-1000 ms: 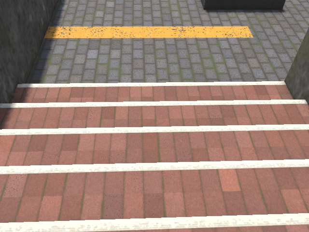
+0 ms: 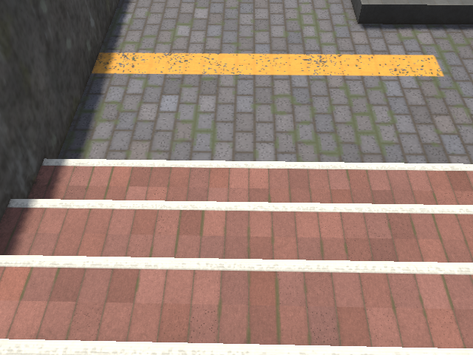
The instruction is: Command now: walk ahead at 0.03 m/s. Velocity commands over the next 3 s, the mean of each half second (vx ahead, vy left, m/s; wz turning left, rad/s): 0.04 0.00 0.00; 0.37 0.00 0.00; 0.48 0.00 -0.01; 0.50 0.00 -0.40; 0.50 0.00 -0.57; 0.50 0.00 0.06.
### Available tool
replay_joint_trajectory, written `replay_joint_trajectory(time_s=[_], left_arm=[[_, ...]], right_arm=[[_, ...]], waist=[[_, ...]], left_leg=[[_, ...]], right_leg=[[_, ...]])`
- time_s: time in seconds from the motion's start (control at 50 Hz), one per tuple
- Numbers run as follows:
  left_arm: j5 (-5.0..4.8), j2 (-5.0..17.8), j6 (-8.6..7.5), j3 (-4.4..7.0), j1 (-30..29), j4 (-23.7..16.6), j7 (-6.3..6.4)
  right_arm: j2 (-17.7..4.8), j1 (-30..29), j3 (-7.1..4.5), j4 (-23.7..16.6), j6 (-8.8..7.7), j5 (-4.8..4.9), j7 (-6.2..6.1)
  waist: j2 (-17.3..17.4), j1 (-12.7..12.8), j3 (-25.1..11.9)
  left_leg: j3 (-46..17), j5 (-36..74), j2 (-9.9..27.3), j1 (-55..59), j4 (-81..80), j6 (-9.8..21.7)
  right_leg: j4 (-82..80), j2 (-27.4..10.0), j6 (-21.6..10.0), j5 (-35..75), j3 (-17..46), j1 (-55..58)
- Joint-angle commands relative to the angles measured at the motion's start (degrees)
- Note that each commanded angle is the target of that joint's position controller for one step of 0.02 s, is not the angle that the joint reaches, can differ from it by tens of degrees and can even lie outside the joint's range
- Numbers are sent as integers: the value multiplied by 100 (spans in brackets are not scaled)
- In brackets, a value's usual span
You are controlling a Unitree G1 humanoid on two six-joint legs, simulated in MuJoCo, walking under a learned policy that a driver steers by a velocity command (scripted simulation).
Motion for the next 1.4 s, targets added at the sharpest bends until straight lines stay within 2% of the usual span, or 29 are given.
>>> replay_joint_trajectory(time_s=[0.02,0.4,0.46,0.52,0.56,0.6,0.62,0.64,0.66,0.68,0.7,0.74,0.78,0.8,0.88,0.96,1.06,1.1,1.12,1.14,1.16,1.18,1.2,1.24,1.26,1.28,1.32,1.36,1.4], left_arm=[[-4,706,-40,217,166,-231,16],[21,867,92,399,-17,-27,78],[331,1295,79,612,636,141,311],[257,880,-87,428,310,-97,591],[188,975,-53,405,-199,-277,636],[413,986,39,380,-140,-211,584],[568,647,23,303,38,-227,516],[666,229,-75,175,-121,-417,392],[450,352,-221,234,-563,-500,345],[378,556,-290,286,-517,-394,390],[450,741,-313,357,-331,-295,431],[593,279,-202,214,-248,-254,409],[549,58,-51,169,-473,-336,349],[579,-96,-9,78,-430,-351,284],[458,-85,-31,-20,-772,-583,325],[525,51,163,-83,-1065,-740,315],[495,176,120,-128,-1688,-682,309],[328,590,11,70,-329,-96,399],[297,1020,-53,272,1143,294,405],[411,1398,2,383,2466,492,269],[611,1146,-1,322,3447,760,120],[546,1366,-52,436,3063,911,110],[429,1095,-60,367,1767,620,189],[543,355,-48,73,1045,353,221],[540,-263,-176,-144,648,239,323],[477,-437,-279,-204,416,177,411],[378,22,-411,-103,956,469,471],[599,248,-411,-69,1009,543,391],[553,68,-423,-136,1508,704,468]], right_arm=[[-582,-80,-165,-298,-21,-5,-3],[-714,-58,-307,65,133,-60,-97],[-969,-79,-487,44,111,-345,-310],[-251,-628,-318,-271,-80,-428,-501],[-283,-237,-346,-218,-182,-324,-455],[-394,767,-400,83,-302,-365,-345],[-622,1611,-435,263,-352,-444,-388],[-923,3013,-417,453,-381,-486,-390],[-905,3103,-381,524,-487,-576,-347],[-664,2601,-295,541,-483,-512,-293],[-324,2168,-160,443,-410,-497,-259],[17,1614,31,314,-312,-497,-321],[147,1711,109,326,-261,-461,-459],[248,1707,159,331,-249,-607,-548],[23,2361,146,707,-338,-654,-496],[157,2856,233,1044,-273,-607,-249],[-137,3098,178,1176,-108,-468,-354],[-435,2723,85,1071,4,-520,-243],[-425,2776,107,1068,51,-756,-52],[646,4231,317,1424,8,-699,93],[331,3811,263,1130,-80,-461,191],[49,2404,142,554,-223,-246,174],[-26,1588,167,315,-301,-281,9],[-138,1528,118,325,-273,-463,-197],[202,1510,198,278,-223,-632,-270],[396,1431,243,372,-155,-681,-250],[220,1301,231,245,-5,-635,-194],[329,1238,309,110,33,-716,-73],[167,643,313,-80,-13,-696,-38]], waist=[[-82,-8,-416],[-87,-8,-55],[-552,278,784],[-907,323,983],[-731,-53,858],[-283,-453,466],[442,-652,46],[1454,-1157,-540],[769,-1225,593],[321,-853,815],[136,-568,732],[135,-130,828],[232,-144,735],[255,-133,643],[104,-389,452],[169,-444,851],[47,-748,956],[-313,-80,551],[-566,514,-189],[-1828,435,-2191],[-1265,1024,-2714],[-1139,1152,-1140],[-133,796,-36],[-91,223,332],[11,-166,487],[93,-191,661],[-265,-60,393],[-66,-157,241],[202,208,207]], left_leg=[[-161,1490,140,1369,-159,183],[23,560,33,1545,-580,37],[188,-2041,-208,431,-126,361],[112,-1197,-69,-118,379,599],[364,-841,-211,967,-93,718],[379,-200,-235,2306,-411,751],[-703,-130,443,3343,-508,1233],[-3427,-219,1673,4522,-1550,2298],[-3673,-528,2169,4091,-1922,2289],[-2976,-759,2163,3560,-1859,2008],[-2458,-788,1941,3059,-1907,1869],[-1638,-223,1638,2103,-2144,1598],[-1043,-255,1263,1659,-2419,1390],[-866,-200,1084,1485,-2144,1290],[-435,264,781,1324,-1222,1296],[-778,-311,1013,440,-672,1336],[-1106,-747,1025,1131,243,1069],[-745,64,665,945,1599,849],[-347,570,331,134,3018,488],[-162,-2853,-333,-1187,5924,-19],[-687,-3891,-818,-2021,7616,-86],[-713,-3329,-698,-3948,8116,20],[-707,-2062,180,-4024,7152,276],[-824,-999,618,-2806,6166,443],[-1149,202,999,-2248,4759,593],[-1024,687,1080,-1829,3523,606],[-695,696,923,-1863,2836,488],[-531,1595,807,-1366,2505,421],[-895,3126,903,-2717,1488,278]], right_leg=[[-683,-101,-230,1542,36,-635],[-1285,19,-243,963,-54,-178],[-2077,-732,-1276,-2087,877,-134],[-2565,-1702,-1769,-1554,1658,633],[-2353,-1331,-1549,-901,1065,317],[-891,-711,-1412,93,407,-143],[715,-96,-1021,268,-114,-1105],[2737,756,-631,-1424,284,-2430],[3779,612,-796,-1336,1257,-3676],[4176,276,-876,-858,1257,-3666],[4188,101,-933,-521,989,-3385],[3563,-313,-956,219,875,-2815],[2618,-352,-756,780,571,-2380],[2593,-340,-682,1702,554,-2334],[306,-413,-372,4587,577,-2510],[-76,-371,-412,4450,447,-1783],[-910,-395,-461,3607,296,-1480],[-1536,-114,-500,3844,-173,261],[-796,-170,-690,4028,-257,2282],[959,-1324,-2098,7086,886,5151],[619,-1951,-2735,6876,2313,5655],[-368,-2084,-2586,3590,3130,4628],[-1045,-1992,-2066,1432,2578,2775],[-1587,-1746,-2163,1375,2315,494],[-1878,-1453,-1838,1581,2021,-383],[-2171,-1220,-1870,1467,1551,-1091],[-2176,-1053,-2076,1400,1433,-857],[-1622,-875,-2006,2526,1034,-1263],[-1027,-834,-1897,2399,1065,18]])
